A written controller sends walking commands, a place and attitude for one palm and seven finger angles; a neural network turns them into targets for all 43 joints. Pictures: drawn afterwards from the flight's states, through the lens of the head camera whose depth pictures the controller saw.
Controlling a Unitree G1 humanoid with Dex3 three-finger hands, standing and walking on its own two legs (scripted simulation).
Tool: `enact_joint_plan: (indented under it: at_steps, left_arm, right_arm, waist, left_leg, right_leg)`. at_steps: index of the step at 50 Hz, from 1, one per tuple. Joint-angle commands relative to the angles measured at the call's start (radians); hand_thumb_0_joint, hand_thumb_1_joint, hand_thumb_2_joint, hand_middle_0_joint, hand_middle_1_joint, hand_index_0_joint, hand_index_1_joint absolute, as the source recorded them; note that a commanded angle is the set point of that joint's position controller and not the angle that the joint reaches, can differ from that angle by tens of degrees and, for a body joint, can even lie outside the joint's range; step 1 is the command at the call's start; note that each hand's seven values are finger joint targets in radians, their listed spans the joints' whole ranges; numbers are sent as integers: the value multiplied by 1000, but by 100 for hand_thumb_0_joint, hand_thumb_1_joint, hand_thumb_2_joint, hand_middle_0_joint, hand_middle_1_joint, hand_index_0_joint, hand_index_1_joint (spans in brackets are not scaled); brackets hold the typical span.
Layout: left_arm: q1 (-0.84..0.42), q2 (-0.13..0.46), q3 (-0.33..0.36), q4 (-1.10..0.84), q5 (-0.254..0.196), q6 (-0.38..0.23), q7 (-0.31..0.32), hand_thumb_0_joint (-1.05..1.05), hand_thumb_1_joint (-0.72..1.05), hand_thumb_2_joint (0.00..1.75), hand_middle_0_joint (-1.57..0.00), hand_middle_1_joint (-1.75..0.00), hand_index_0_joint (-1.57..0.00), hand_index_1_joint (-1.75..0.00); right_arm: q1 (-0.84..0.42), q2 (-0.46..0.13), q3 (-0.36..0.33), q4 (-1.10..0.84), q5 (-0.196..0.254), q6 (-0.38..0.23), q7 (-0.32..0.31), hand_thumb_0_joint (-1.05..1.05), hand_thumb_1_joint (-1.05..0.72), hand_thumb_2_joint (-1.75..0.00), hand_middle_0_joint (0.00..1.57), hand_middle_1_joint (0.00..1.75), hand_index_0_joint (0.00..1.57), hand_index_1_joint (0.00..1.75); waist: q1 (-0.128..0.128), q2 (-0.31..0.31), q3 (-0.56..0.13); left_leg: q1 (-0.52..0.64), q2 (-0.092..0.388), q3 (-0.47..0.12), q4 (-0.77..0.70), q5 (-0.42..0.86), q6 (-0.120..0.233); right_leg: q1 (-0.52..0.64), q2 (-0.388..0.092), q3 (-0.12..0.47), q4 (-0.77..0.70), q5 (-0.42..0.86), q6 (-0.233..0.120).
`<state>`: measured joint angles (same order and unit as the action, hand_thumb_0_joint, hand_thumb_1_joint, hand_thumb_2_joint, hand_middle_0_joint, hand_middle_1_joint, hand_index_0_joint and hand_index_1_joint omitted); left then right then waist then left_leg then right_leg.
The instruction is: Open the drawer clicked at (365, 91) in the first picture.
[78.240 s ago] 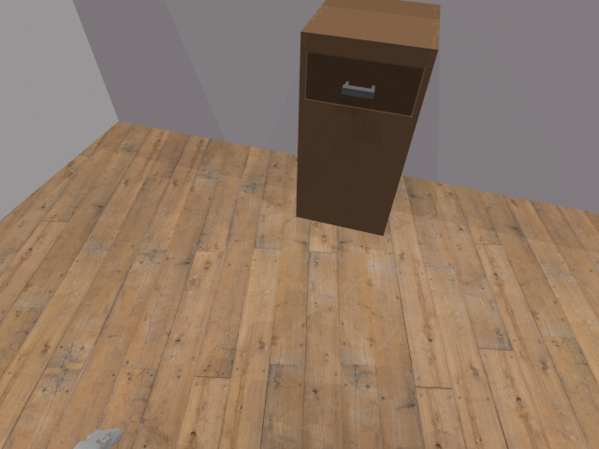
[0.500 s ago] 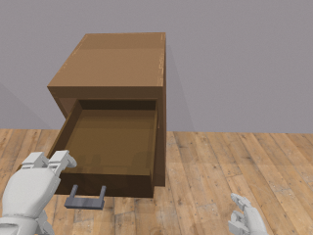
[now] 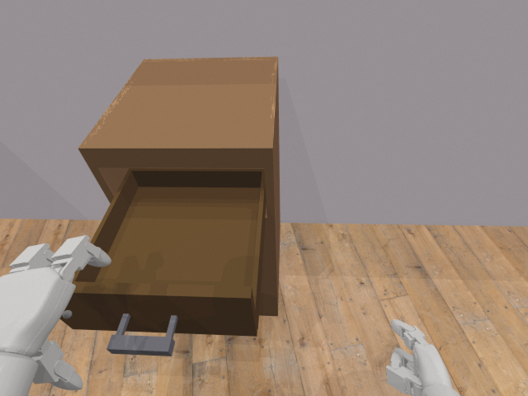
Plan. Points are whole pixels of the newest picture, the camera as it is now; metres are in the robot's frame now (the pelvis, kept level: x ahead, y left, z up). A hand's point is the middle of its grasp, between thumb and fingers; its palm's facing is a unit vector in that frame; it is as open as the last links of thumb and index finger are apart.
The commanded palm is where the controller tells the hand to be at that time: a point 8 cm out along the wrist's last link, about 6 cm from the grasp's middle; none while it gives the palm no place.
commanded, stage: draw the hand back to the body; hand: left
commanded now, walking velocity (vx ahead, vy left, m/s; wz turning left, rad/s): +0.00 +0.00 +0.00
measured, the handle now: (145, 332) +0.22 +0.25 -0.07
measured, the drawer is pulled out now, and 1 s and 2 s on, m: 0.30 0.30 0.30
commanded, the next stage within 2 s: step back with the hand held close in 0.96 s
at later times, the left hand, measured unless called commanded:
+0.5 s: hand (90, 287) +0.18 +0.23 +0.16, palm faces +0.38 -0.83 -0.41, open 10.9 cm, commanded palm +0.13 +0.27 +0.18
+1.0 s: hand (93, 299) +0.17 +0.21 +0.16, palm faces +0.39 -0.83 -0.40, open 7.5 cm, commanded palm +0.12 +0.25 +0.19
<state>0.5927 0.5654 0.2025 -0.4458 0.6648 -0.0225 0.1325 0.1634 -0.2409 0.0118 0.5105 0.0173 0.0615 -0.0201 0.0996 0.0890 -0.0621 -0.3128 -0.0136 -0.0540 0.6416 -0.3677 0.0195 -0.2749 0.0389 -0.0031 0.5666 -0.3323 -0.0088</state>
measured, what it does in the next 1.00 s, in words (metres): stands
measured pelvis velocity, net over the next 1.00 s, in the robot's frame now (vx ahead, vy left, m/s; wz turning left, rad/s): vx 0.00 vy -0.03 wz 0.02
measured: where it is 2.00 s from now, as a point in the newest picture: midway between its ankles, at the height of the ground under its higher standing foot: outside the picture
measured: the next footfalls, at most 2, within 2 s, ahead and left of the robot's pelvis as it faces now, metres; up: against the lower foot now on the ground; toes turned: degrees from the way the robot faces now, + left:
none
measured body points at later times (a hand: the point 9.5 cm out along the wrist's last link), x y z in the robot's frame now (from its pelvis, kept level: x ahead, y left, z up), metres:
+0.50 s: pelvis +0.00 -0.01 +0.01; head -0.01 -0.03 +0.46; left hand +0.16 +0.27 +0.18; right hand +0.20 -0.23 -0.07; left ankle -0.02 +0.11 -0.73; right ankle -0.02 -0.12 -0.73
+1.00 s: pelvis +0.00 -0.03 +0.02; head -0.02 -0.05 +0.46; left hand +0.14 +0.25 +0.19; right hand +0.20 -0.24 -0.06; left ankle -0.02 +0.11 -0.73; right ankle -0.02 -0.12 -0.73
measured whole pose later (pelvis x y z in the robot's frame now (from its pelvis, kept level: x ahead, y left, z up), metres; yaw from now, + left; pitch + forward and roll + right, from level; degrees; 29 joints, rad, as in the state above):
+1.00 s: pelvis +0.00 -0.03 +0.02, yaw +1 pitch -3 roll +0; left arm 0.55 0.33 0.27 -0.45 -0.06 -0.10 0.09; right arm 0.18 -0.20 0.01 0.63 0.00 -0.14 -0.08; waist 0.05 0.06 -0.01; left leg -0.12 0.00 -0.08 0.41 -0.25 -0.02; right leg -0.09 0.05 -0.03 0.38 -0.24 -0.04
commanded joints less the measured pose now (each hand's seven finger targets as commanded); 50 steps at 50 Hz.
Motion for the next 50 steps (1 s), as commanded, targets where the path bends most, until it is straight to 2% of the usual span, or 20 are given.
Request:
enact_joint_plan:
  at_steps: [1,2,4,7,8,9,12,13,16,17,19,22,23,27,31,33,37,38,42,50]
  left_arm:
    - [-62,-82,135,-10,-594,-51,19,0,-40,34,-29,-113,-29,-113]
    - [-90,-61,154,-132,-652,-72,21,0,-36,36,-29,-111,-29,-111]
    - [-153,-45,156,-219,-675,-104,28,0,-29,39,-29,-107,-29,-107]
    - [-132,-66,124,-305,-690,-114,31,0,-18,43,-28,-100,-28,-100]
    - [-143,-39,147,-318,-688,-113,34,0,-15,45,-27,-98,-27,-98]
    - [-127,-52,145,-306,-688,-115,35,0,-12,47,-27,-95,-27,-95]
    - [-97,-46,181,-282,-703,-114,25,0,-1,51,-26,-88,-26,-88]
    - [-87,-38,204,-257,-702,-115,22,0,2,52,-26,-86,-26,-86]
    - [-50,-84,202,-175,-719,-117,3,0,13,57,-25,-80,-25,-80]
    - [-65,-89,188,-215,-723,-124,-5,0,17,58,-25,-77,-25,-77]
    - [-43,-122,167,-167,-725,-125,-14,0,23,62,-25,-73,-25,-73]
    - [-77,-102,163,-242,-724,-138,-15,0,34,66,-24,-66,-24,-66]
    - [-78,-85,178,-249,-722,-136,-13,0,37,68,-24,-64,-24,-64]
    - [-91,-63,196,-274,-722,-145,-3,0,51,74,-23,-55,-23,-55]
    - [-109,-68,201,-236,-721,-146,1,0,65,80,-22,-46,-22,-46]
    - [-133,-58,202,-272,-719,-148,-3,0,73,82,-21,-41,-21,-41]
    - [-124,-97,168,-221,-725,-146,-11,0,87,88,-20,-32,-20,-32]
    - [-120,-88,180,-204,-723,-143,-13,0,90,90,-20,-30,-20,-30]
    - [-120,-82,183,-219,-727,-153,-16,0,90,90,-20,-30,-20,-30]
    - [-108,-69,200,-232,-728,-157,-16,0,90,90,-20,-30,-20,-30]
  right_arm:
    - [-66,-57,-29,-141,18,-157,-50,0,-90,-90,20,30,20,30]
    - [-72,-57,-27,-154,15,-165,-63,0,-90,-90,20,30,20,30]
    - [-76,-66,-21,-145,4,-208,-80,0,-90,-90,20,30,20,30]
    - [-78,-54,-9,-122,-3,-262,-79,0,-90,-90,20,30,20,30]
    - [-80,-57,-6,-101,-7,-276,-76,0,-90,-90,20,30,20,30]
    - [-69,-53,-4,-87,-9,-282,-72,0,-90,-90,20,30,20,30]
    - [-77,-44,-6,-75,-8,-284,-60,0,-90,-90,20,30,20,30]
    - [-85,-42,-12,-64,-9,-282,-59,0,-90,-90,20,30,20,30]
    - [-98,-41,-22,-56,-7,-255,-53,0,-90,-90,20,30,20,30]
    - [-102,-42,-23,-70,-3,-253,-50,0,-90,-90,20,30,20,30]
    - [-106,-48,-30,-58,-2,-243,-48,0,-90,-90,20,30,20,30]
    - [-115,-52,-34,-75,-3,-248,-49,0,-90,-90,20,30,20,30]
    - [-127,-53,-34,-70,-4,-252,-52,0,-90,-90,20,30,20,30]
    - [-120,-50,-33,-70,-6,-253,-59,0,-90,-90,20,30,20,30]
    - [-119,-50,-30,-51,-6,-252,-66,0,-90,-90,20,30,20,30]
    - [-126,-49,-29,-57,-6,-260,-67,0,-90,-90,20,30,20,30]
    - [-125,-50,-29,-57,-4,-253,-61,0,-90,-90,20,30,20,30]
    - [-136,-48,-33,-53,-5,-254,-62,0,-90,-90,20,30,20,30]
    - [-132,-49,-32,-64,-5,-249,-60,0,-90,-90,20,30,20,30]
    - [-132,-45,-31,-58,-7,-253,-60,0,-90,-90,20,30,20,30]
  waist:
    - [-73,-67,5]
    - [-63,-109,-59]
    - [-58,-79,-108]
    - [-49,22,-88]
    - [-46,90,-64]
    - [-48,111,-30]
    - [-43,61,1]
    - [-40,9,7]
    - [-42,-49,28]
    - [-46,-38,-4]
    - [-52,-31,11]
    - [-53,-66,-42]
    - [-49,-21,-48]
    - [-49,-65,-70]
    - [-51,-32,2]
    - [-49,-4,-7]
    - [-53,-60,26]
    - [-48,-37,37]
    - [-46,-71,11]
    - [-43,-33,-13]
  left_leg:
    - [159,42,19,-135,264,11]
    - [171,39,10,-157,304,7]
    - [192,29,11,-169,349,3]
    - [199,28,8,-192,446,-9]
    - [189,24,11,-197,457,-17]
    - [179,23,8,-203,461,-24]
    - [167,30,4,-216,484,-32]
    - [166,34,8,-218,495,-32]
    - [159,30,24,-223,441,-20]
    - [177,34,25,-228,438,-20]
    - [181,32,34,-229,411,-16]
    - [199,30,29,-239,401,-10]
    - [209,24,36,-239,400,-9]
    - [221,22,34,-246,386,-3]
    - [218,15,39,-248,345,-2]
    - [228,16,35,-252,354,-6]
    - [214,22,30,-261,336,-3]
    - [218,19,33,-262,328,-4]
    - [220,19,33,-266,321,1]
    - [229,17,35,-263,346,-1]
  right_leg:
    - [28,-19,-61,-110,191,-16]
    - [87,-38,-63,-117,231,-11]
    - [122,-44,-55,-124,271,-10]
    - [142,-56,-51,-126,320,-17]
    - [144,-57,-46,-139,321,-23]
    - [132,-52,-54,-146,318,-26]
    - [150,-54,-61,-153,352,-26]
    - [155,-48,-64,-166,371,-24]
    - [149,-44,-65,-185,369,-15]
    - [161,-53,-59,-183,367,-13]
    - [143,-47,-59,-205,349,-10]
    - [168,-54,-54,-205,341,-7]
    - [169,-53,-46,-215,345,-8]
    - [181,-57,-44,-220,336,-3]
    - [137,-51,-44,-252,292,-3]
    - [144,-54,-37,-254,295,-6]
    - [138,-55,-41,-252,271,-1]
    - [131,-51,-33,-267,262,-3]
    - [149,-55,-32,-261,256,0]
    - [168,-58,-27,-266,291,0]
